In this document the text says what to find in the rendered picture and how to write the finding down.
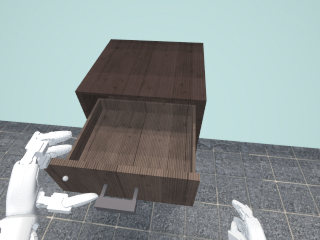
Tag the robot right hand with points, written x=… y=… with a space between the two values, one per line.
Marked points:
x=250 y=229

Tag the cabinet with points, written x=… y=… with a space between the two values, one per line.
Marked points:
x=149 y=71

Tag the handle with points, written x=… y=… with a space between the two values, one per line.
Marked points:
x=116 y=205

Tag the robot left hand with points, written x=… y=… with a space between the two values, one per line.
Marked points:
x=23 y=195

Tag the drawer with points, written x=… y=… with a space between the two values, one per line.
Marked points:
x=130 y=144

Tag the left robot forearm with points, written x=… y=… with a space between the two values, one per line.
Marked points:
x=20 y=227

